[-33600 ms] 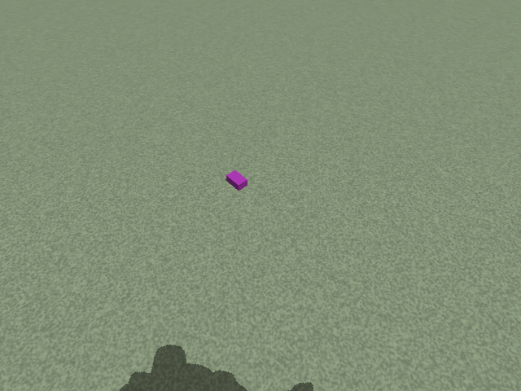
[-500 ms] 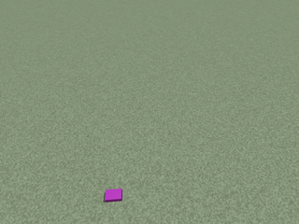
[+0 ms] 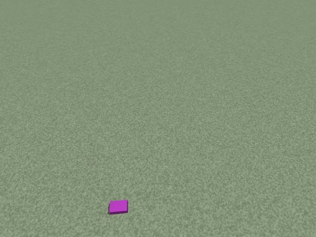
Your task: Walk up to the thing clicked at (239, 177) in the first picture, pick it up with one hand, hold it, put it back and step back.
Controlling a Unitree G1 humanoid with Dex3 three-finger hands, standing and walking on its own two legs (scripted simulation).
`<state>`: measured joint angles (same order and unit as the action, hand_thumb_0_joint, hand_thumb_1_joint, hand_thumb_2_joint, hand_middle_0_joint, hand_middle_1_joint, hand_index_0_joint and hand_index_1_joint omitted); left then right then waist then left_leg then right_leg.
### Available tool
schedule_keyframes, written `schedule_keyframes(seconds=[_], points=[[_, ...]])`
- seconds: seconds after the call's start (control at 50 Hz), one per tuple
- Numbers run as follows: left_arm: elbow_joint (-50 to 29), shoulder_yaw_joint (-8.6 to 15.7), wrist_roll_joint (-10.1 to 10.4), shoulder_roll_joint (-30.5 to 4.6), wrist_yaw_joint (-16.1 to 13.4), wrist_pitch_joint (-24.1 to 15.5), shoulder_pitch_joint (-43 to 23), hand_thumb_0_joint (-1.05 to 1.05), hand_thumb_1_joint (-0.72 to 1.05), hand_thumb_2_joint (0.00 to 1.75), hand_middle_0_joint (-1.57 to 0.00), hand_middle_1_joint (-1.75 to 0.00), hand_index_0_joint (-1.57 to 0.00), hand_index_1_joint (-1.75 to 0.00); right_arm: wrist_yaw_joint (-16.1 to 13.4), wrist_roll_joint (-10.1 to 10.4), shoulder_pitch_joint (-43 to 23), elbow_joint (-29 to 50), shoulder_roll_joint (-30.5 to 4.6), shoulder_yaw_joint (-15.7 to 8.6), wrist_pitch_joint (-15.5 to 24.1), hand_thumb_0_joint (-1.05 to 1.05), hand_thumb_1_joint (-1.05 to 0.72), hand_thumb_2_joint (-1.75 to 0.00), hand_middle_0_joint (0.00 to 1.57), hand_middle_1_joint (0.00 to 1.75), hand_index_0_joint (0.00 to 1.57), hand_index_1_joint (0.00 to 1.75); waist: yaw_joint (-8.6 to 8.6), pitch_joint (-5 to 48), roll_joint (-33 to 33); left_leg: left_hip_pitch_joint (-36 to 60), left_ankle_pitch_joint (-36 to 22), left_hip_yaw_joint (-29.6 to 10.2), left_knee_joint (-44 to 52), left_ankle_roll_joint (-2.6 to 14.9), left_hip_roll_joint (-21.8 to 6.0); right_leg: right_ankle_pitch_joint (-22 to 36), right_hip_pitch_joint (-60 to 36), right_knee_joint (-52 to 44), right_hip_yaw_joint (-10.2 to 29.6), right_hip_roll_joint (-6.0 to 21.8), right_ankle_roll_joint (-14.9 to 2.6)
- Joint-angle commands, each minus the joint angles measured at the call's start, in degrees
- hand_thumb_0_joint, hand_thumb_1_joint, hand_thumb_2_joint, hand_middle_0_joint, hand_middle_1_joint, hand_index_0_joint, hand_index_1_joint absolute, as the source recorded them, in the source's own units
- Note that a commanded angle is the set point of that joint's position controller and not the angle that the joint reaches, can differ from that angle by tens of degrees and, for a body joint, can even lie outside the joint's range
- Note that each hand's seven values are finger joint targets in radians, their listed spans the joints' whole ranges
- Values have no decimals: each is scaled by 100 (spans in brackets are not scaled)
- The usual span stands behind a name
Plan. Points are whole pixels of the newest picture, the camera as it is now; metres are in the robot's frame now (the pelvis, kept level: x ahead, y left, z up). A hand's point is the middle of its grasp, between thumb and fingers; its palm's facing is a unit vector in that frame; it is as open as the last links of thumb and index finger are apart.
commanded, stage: stand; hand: left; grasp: from above
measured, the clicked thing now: (119, 207) +0.43 +0.27 -0.76
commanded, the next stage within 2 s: step back in 0.18 s
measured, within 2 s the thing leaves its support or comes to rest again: neither
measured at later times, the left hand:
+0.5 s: hand out of the picture +0.07 +0.30 -0.18, palm faces -0.01 -0.92 -0.38, open 7.3 cm
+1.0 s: hand out of the picture -0.05 +0.27 -0.17, palm faces -0.08 -0.91 -0.40, open 7.3 cm
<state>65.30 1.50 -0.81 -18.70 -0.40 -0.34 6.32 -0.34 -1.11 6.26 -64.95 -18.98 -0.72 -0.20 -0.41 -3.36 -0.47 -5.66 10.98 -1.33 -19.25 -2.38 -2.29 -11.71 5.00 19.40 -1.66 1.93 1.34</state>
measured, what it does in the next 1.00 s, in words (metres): walks backwards: right foot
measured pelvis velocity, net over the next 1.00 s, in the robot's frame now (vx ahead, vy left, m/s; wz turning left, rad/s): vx -0.15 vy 0.02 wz -0.07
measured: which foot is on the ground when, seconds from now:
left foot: down 0.00-0.94, up 0.96-1.00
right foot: down 0.00-0.50, up 0.52-0.88, down 0.90-1.00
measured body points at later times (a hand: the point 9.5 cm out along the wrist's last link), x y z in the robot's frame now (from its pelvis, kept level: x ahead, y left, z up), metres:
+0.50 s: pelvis -0.05 +0.03 -0.03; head +0.01 +0.04 +0.42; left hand +0.07 +0.35 -0.15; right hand +0.04 -0.30 -0.15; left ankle -0.05 +0.14 -0.75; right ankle -0.01 -0.13 -0.75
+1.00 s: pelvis -0.15 +0.02 -0.03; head -0.09 -0.01 +0.42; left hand -0.04 +0.32 -0.14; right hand -0.06 -0.30 -0.16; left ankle -0.08 +0.14 -0.72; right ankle -0.16 -0.09 -0.75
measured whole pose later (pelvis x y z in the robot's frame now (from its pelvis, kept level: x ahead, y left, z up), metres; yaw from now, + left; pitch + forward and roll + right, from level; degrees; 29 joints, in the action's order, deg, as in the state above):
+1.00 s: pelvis -0.15 +0.02 -0.03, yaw -4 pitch -3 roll +0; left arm 51.3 3.8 -1.7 -19.5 -0.1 1.9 9.5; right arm -1.1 -0.4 5.8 -51.3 -21.8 -3.3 -3.8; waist 0.0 -10.3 -2.3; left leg -26.0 26.5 -3.3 -50.6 0.0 1.9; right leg -21.2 14.8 38.9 2.5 -2.0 -1.7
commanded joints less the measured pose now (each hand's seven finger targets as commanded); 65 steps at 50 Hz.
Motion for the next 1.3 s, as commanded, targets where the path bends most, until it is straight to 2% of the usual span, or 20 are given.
schedule_keyframes(seconds=[0.0,0.16,0.24,0.32,0.4,0.44,0.48,0.5,0.62,0.74,0.8,0.88,0.92,0.94,1.04,1.1,1.2,1.24,1.26,1.28], points=[[-361,204,-5,-1205,-49,-118,-220,0,90,90,-20,-30,-20,-30,-52,14,-187,325,-1199,-191,149,0,-90,-90,20,30,20,30,38,362,-39,-106,-895,-285,237,283,-483,956,-57,-327,398,581,-199],[-480,423,118,-1656,-78,-62,-178,0,90,90,-20,-30,-20,-30,-4,88,-429,454,-1561,-300,42,0,-90,-90,20,30,20,30,35,-266,6,-541,-1714,-381,-321,435,-391,1765,498,178,459,498,-210],[-751,471,122,-1557,-122,-18,-120,0,90,90,-20,-30,-20,-30,20,168,-173,641,-1423,-346,-47,0,-90,-90,20,30,20,30,128,489,113,-498,-1998,-271,-865,573,-352,2047,223,624,394,544,-490],[-1095,514,72,-1677,-110,63,-306,0,90,90,-20,-30,-20,-30,36,154,-78,851,-1383,-410,-138,0,-90,-90,20,30,20,30,145,930,406,-492,-1227,-31,-1728,536,-6,1927,543,598,849,1027,-897],[-1511,567,-63,-1902,-114,136,-897,0,90,90,-20,-30,-20,-30,106,86,486,941,-1281,-479,-264,0,-90,-90,20,30,20,30,344,740,1249,-435,1348,-8,-2895,538,398,1497,1569,484,1284,1728,-1418],[-1650,538,-64,-1807,-114,171,-1057,0,90,90,-20,-30,-20,-30,129,105,761,948,-1372,-536,-228,0,-90,-90,20,30,20,30,472,678,1186,-375,612,-196,-2408,643,166,1063,1772,1083,976,1395,-1112],[-1721,452,49,-1293,-136,230,-866,0,90,90,-20,-30,-20,-30,91,49,463,1081,-1963,-630,-121,0,-90,-90,20,30,20,30,370,318,-799,-951,-2113,-1990,-303,1085,-1161,-659,1874,3053,211,-447,-361],[-1706,458,28,-1230,-195,283,-668,0,90,90,-20,-30,-20,-30,47,-20,479,1145,-2139,-676,-52,0,-90,-90,20,30,20,30,292,409,-840,-623,-2650,-2587,-145,1277,-1516,-2382,2218,3694,877,-761,-369],[-1559,490,77,-1386,-212,315,156,0,90,90,-20,-30,-20,-30,-130,-120,-229,1603,-1646,-572,14,0,-90,-90,20,30,20,30,-154,656,-895,-110,-2676,-1339,-722,1412,-1070,-1745,2485,5001,1276,-713,-278],[-1893,534,15,-1351,-150,215,-100,0,90,90,-20,-30,-20,-30,-188,-36,424,1709,-1580,-607,-2,0,-90,-90,20,30,20,30,291,732,-654,595,-2896,-1314,-987,1773,-1310,-1866,2402,3825,971,-501,30],[-1844,555,12,-1303,-109,169,150,0,90,90,-20,-30,-20,-30,-168,-42,276,1798,-1678,-597,-58,0,-90,-90,20,30,20,30,240,772,-808,264,-2336,-1115,-1089,1582,-1174,-1665,1735,2539,599,-313,-26],[-1513,608,-73,-1318,-91,94,960,0,90,90,-20,-30,-20,-30,-104,69,-102,1909,-1661,-562,-164,0,-90,-90,20,30,20,30,-101,919,-596,-965,-908,-700,-1577,1000,-742,202,150,560,358,-293,-329],[-1763,811,-87,-2098,-56,85,590,0,90,90,-20,-30,-20,-30,-100,135,-185,2035,-1251,-449,-164,0,-90,-90,20,30,20,30,-108,427,1377,-2523,1693,-94,-3051,319,725,376,435,-29,2851,1433,-1307],[-2007,835,-161,-2423,-78,68,236,0,90,90,-20,-30,-20,-30,-172,83,-258,1961,-1419,-554,-210,0,-90,-90,20,30,20,30,-270,137,1627,-2056,2594,-574,-4422,216,762,663,1625,-230,3654,2215,-2015],[-2270,691,-109,-1496,-131,52,-405,0,90,90,-20,-30,-20,-30,-154,165,488,1607,-1314,-441,-154,0,-90,-90,20,30,20,30,225,178,804,-2272,1604,-857,-4996,162,1083,2081,854,486,1335,855,-1171],[-2300,632,-130,-1384,-155,75,227,0,90,90,-20,-30,-20,-30,-175,142,296,1749,-1304,-379,-118,0,-90,-90,20,30,20,30,-176,370,768,-2428,1765,-632,-4129,82,913,2300,-41,710,1356,858,-1266],[-2423,642,-69,-1528,-196,170,230,0,90,90,-20,-30,-20,-30,-167,43,582,1790,-1283,-438,-38,0,-90,-90,20,30,20,30,-109,864,1246,-1684,1647,-284,-1793,233,258,2942,-564,1283,1511,1258,-1322],[-2465,605,12,-1612,-137,248,96,0,90,90,-20,-30,-20,-30,-138,-8,910,1630,-1265,-503,0,0,-90,-90,20,30,20,30,97,902,1001,-805,109,86,-344,280,404,2537,-12,1757,1176,947,-1003],[-2536,560,28,-1484,-119,280,181,0,90,90,-20,-30,-20,-30,-130,-71,819,1684,-1418,-563,14,0,-90,-90,20,30,20,30,36,883,707,-406,-618,-349,-267,372,154,1837,610,1930,1129,709,-719],[-2578,534,46,-1316,-103,291,195,0,90,90,-20,-30,-20,-30,-123,-148,771,1734,-1858,-685,14,0,-90,-90,20,30,20,30,40,935,-346,21,-1347,-1649,-317,725,-840,412,1588,2549,775,116,-454]])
